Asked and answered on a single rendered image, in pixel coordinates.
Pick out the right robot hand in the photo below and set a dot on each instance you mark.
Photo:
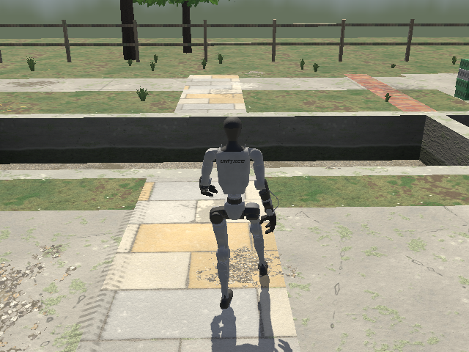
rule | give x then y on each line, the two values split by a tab
271	224

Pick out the robot left thigh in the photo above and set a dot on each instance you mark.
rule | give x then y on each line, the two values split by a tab
220	230

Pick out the left robot foot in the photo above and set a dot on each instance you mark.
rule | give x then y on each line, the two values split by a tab
224	304

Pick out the right robot forearm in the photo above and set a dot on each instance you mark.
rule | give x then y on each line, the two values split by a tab
266	200

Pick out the left robot upper arm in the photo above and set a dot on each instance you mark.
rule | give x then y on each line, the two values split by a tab
207	166

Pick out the left robot forearm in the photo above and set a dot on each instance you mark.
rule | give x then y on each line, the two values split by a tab
203	188

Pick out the right robot upper arm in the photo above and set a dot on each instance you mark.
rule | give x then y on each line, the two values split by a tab
259	168

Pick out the left robot hand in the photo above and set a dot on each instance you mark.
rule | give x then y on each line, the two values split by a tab
211	189

